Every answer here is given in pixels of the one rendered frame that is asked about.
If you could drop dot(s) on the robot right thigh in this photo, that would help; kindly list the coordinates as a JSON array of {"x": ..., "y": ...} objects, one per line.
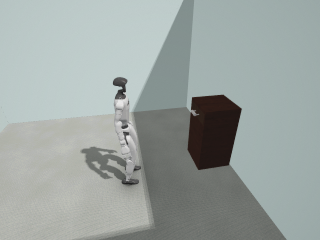
[{"x": 132, "y": 147}]

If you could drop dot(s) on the right robot forearm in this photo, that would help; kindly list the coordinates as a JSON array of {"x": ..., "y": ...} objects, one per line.
[{"x": 121, "y": 137}]

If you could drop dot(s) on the cabinet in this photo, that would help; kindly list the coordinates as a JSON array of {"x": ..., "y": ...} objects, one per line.
[{"x": 210, "y": 144}]

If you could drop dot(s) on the drawer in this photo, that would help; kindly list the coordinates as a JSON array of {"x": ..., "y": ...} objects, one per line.
[{"x": 201, "y": 115}]

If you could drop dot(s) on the handle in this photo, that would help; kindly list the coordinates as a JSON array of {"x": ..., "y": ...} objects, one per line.
[{"x": 193, "y": 112}]

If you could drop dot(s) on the robot thigh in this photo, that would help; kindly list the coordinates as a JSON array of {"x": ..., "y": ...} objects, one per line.
[
  {"x": 132, "y": 147},
  {"x": 133, "y": 135}
]

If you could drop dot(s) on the robot left thigh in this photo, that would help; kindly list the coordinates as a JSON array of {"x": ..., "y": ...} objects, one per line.
[{"x": 133, "y": 135}]

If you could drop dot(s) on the right robot hand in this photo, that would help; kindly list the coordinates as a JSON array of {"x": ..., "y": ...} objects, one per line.
[{"x": 125, "y": 150}]

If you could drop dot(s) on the robot right upper arm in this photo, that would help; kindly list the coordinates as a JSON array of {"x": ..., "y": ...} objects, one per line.
[{"x": 119, "y": 107}]

